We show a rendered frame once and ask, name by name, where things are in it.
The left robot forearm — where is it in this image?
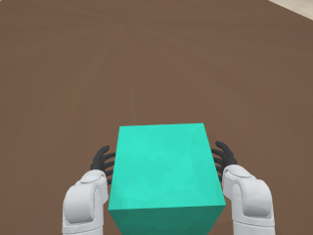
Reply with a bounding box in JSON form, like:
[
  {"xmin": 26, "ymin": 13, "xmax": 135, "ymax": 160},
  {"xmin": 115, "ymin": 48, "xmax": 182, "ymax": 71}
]
[{"xmin": 62, "ymin": 169, "xmax": 109, "ymax": 235}]

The robot left hand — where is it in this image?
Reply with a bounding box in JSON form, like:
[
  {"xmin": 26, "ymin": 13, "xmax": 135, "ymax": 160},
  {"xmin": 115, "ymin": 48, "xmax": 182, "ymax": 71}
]
[{"xmin": 90, "ymin": 145, "xmax": 116, "ymax": 185}]

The carton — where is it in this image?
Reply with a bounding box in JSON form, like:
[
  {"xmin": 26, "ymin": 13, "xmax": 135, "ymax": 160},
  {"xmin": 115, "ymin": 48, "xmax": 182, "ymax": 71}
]
[{"xmin": 108, "ymin": 123, "xmax": 226, "ymax": 235}]

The robot right hand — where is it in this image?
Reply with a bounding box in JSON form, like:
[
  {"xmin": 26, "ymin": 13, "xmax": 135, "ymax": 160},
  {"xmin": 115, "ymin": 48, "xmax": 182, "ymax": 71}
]
[{"xmin": 210, "ymin": 141, "xmax": 238, "ymax": 182}]

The right robot forearm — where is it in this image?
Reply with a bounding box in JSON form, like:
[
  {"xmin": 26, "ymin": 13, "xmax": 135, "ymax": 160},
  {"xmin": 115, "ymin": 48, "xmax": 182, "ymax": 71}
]
[{"xmin": 222, "ymin": 164, "xmax": 276, "ymax": 235}]

